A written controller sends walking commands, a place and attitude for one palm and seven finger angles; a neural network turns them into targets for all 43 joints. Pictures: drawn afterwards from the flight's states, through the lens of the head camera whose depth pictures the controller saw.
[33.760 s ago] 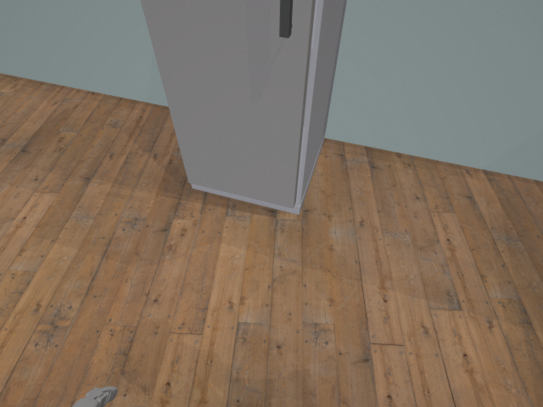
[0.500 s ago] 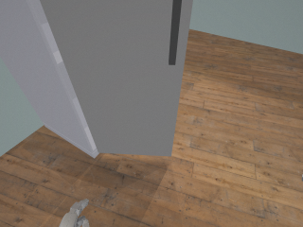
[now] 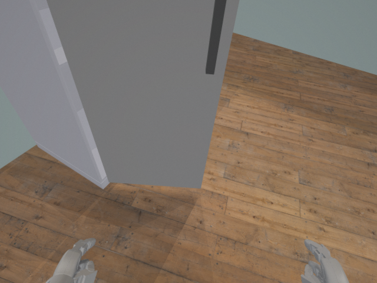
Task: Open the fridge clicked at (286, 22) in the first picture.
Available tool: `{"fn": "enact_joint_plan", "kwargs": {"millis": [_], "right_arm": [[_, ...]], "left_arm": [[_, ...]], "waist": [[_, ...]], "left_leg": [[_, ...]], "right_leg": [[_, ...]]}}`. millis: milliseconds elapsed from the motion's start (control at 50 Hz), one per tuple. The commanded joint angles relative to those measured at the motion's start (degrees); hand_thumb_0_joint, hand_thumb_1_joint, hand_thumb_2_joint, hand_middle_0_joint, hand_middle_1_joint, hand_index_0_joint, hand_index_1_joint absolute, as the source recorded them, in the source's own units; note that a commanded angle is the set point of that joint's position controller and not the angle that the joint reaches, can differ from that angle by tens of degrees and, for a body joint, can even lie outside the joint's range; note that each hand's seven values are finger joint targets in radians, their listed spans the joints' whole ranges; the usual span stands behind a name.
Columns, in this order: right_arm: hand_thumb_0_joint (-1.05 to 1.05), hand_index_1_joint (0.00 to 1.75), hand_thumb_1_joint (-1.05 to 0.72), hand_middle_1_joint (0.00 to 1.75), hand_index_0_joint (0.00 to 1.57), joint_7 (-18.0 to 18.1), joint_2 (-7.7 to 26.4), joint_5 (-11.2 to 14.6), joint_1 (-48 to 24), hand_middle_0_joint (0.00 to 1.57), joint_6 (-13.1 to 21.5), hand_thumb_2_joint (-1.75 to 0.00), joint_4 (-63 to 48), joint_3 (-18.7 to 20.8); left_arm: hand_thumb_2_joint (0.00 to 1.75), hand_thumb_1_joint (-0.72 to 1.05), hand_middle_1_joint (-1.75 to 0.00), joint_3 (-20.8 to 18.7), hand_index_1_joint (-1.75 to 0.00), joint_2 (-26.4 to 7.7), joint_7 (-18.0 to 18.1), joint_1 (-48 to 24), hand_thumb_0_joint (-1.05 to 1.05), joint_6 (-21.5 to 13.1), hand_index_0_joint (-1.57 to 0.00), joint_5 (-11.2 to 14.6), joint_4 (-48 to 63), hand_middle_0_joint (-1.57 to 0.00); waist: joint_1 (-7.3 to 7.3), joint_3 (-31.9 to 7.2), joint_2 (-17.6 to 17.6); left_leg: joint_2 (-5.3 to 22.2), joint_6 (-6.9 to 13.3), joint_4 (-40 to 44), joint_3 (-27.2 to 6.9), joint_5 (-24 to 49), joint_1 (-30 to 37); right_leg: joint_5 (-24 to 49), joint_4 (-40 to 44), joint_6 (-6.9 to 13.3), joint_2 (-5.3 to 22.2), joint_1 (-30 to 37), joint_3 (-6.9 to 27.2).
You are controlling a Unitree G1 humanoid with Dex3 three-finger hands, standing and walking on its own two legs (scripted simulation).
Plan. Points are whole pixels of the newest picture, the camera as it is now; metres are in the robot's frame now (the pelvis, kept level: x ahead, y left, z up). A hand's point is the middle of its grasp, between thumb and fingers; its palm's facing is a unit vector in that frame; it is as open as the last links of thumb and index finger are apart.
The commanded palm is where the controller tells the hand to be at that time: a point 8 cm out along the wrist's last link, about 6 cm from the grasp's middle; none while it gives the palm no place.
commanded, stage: let the arm hang, fingers relaxed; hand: right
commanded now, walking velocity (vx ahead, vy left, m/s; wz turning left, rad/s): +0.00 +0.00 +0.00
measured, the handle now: (218, 9) +0.72 -0.02 +0.28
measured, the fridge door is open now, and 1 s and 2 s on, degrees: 61 61 61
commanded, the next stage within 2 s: look to check the result in 0.92 s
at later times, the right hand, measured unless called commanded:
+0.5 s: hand out of the picture -0.01 -0.21 -0.16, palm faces -0.01 +0.96 -0.26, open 7.4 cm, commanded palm none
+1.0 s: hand out of the picture +0.10 -0.22 -0.15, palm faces -0.04 +0.96 -0.29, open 7.4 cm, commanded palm none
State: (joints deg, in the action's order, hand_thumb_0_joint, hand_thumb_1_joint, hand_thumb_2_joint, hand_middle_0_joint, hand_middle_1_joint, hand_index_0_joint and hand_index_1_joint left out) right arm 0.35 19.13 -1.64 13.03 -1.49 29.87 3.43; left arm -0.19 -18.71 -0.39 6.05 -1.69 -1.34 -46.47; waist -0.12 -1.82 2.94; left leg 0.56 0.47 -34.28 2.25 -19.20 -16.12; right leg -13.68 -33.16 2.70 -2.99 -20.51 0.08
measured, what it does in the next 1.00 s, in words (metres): stands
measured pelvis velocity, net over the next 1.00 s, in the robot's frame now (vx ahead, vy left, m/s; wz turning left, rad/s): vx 0.01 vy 0.01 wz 0.02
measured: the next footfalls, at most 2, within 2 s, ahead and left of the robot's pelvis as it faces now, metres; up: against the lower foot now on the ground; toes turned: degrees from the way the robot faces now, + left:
none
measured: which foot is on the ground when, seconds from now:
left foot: down 0.00-1.00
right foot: down 0.00-1.00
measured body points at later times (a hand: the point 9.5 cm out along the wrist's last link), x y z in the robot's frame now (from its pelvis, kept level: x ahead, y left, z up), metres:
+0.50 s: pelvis +0.00 +0.01 +0.01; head +0.02 +0.01 +0.46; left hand +0.00 +0.25 -0.14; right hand -0.01 -0.26 -0.14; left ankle -0.01 +0.11 -0.73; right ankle +0.04 -0.09 -0.73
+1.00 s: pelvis +0.01 +0.01 +0.02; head +0.03 +0.01 +0.47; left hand +0.08 +0.29 -0.12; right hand +0.10 -0.27 -0.12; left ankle -0.01 +0.11 -0.73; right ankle +0.04 -0.09 -0.73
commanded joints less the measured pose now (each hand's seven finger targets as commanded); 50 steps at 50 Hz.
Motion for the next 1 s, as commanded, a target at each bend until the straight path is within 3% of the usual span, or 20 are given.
{"fn": "enact_joint_plan", "kwargs": {"millis": [0,20,40,100,120,180,320,500,600,820,980], "right_arm": [[0.00,0.30,-0.90,0.30,0.20,-0.18,8.42,0.08,-2.79,0.20,2.27,-0.90,8.26,-0.11],[0.00,0.30,-0.90,0.30,0.20,-0.02,8.57,0.11,-3.49,0.20,2.25,-0.90,10.62,-0.49],[0.00,0.30,-0.90,0.30,0.20,0.03,7.72,0.36,-4.02,0.20,2.26,-0.90,13.22,-0.97],[0.00,0.30,-0.90,0.30,0.20,0.06,6.32,0.78,-2.89,0.20,2.28,-0.90,20.04,-1.51],[0.00,0.30,-0.90,0.30,0.20,0.10,6.37,0.78,-2.10,0.20,2.29,-0.90,21.85,-1.48],[0.00,0.30,-0.90,0.30,0.20,0.13,3.99,1.05,0.04,0.20,2.33,-0.90,27.02,-1.43],[0.00,0.30,-0.90,0.30,0.20,0.50,1.84,0.97,2.04,0.20,2.40,-0.90,32.25,-1.65],[0.00,0.30,-0.90,0.30,0.20,0.73,2.60,0.90,0.21,0.20,2.40,-0.90,32.88,-1.49],[0.00,0.30,-0.90,0.30,0.20,0.65,4.06,0.78,-1.46,0.20,2.55,-0.90,32.10,-1.31],[0.00,0.30,-0.90,0.30,0.20,0.50,7.23,0.75,-5.48,0.20,3.44,-0.90,30.56,-0.89],[0.00,0.30,-0.90,0.30,0.20,0.24,8.62,0.94,-7.24,0.20,3.42,-0.90,30.93,-0.87]], "left_arm": [[0.90,0.90,-0.30,-2.35,-0.30,-8.12,0.75,0.00,0.00,0.52,-0.20,-0.33,1.43,-0.20],[0.90,0.90,-0.30,-2.07,-0.30,-7.45,0.86,0.93,0.00,0.88,-0.20,-0.40,0.49,-0.20],[0.90,0.90,-0.30,-1.79,-0.30,-6.45,0.99,1.49,0.00,1.12,-0.20,-0.39,-1.08,-0.20],[0.90,0.90,-0.30,-1.28,-0.30,-5.55,1.52,2.21,0.00,1.18,-0.20,-0.31,-4.80,-0.20],[0.90,0.90,-0.30,-1.25,-0.30,-5.83,1.69,2.06,0.00,1.25,-0.20,-0.12,-5.56,-0.20],[0.90,0.90,-0.30,-1.11,-0.30,-4.32,2.23,3.77,0.00,1.12,-0.20,-0.01,-9.09,-0.20],[0.90,0.90,-0.30,-1.59,-0.30,-3.35,2.74,7.72,0.00,1.49,-0.20,0.15,-13.02,-0.20],[0.90,0.90,-0.30,-1.76,-0.30,-3.33,2.45,7.08,0.00,1.34,-0.20,0.01,-14.60,-0.20],[0.90,0.90,-0.30,-1.89,-0.30,-3.99,2.05,5.07,0.00,1.19,-0.20,-0.04,-14.66,-0.20],[0.90,0.90,-0.30,-1.94,-0.30,-7.09,1.79,0.75,0.00,0.35,-0.20,0.21,-14.32,-0.20],[0.90,0.90,-0.30,-1.77,-0.30,-9.33,1.82,-1.11,0.00,0.32,-0.20,0.22,-14.41,-0.20]], "waist": [[0.93,-0.13,-8.56],[1.23,-0.90,-7.59],[1.54,-1.17,-4.16],[0.98,-0.89,3.19],[0.47,-0.18,2.45],[0.22,-0.32,4.58],[0.42,1.83,-0.98],[0.28,3.87,-3.56],[0.06,3.92,-3.40],[0.12,-0.09,-2.94],[0.37,0.02,-1.60]], "left_leg": [[8.16,5.21,12.74,-10.46,2.34,-0.79],[8.57,5.44,13.61,-10.61,3.68,-0.51],[8.82,5.59,13.99,-10.75,4.06,-0.71],[5.70,3.88,13.44,-8.42,2.55,1.80],[5.19,3.38,14.11,-7.85,2.53,3.33],[5.27,3.56,15.31,-7.74,3.26,5.73],[4.98,3.53,17.45,-6.80,2.19,4.93],[4.61,3.04,16.39,-6.02,3.48,4.43],[4.81,2.78,16.57,-6.47,3.36,4.65],[5.79,2.31,16.77,-6.74,11.89,7.73],[6.09,2.38,18.26,-7.07,11.38,8.56]], "right_leg": [[4.64,4.43,0.16,5.53,3.29,7.24],[5.81,3.80,-0.17,5.07,5.24,6.45],[6.20,4.20,-0.43,5.20,6.82,6.03],[6.26,9.08,0.05,7.26,7.00,8.42],[5.78,9.79,0.18,7.64,5.70,8.95],[3.98,11.15,0.00,7.67,5.37,8.54],[3.09,11.78,0.11,8.08,6.39,8.22],[3.80,14.07,0.37,8.82,6.54,8.51],[3.33,15.05,0.31,8.63,6.68,8.38],[13.52,14.43,-0.04,9.10,11.48,7.58],[13.20,15.74,-0.37,9.36,12.85,7.65]]}}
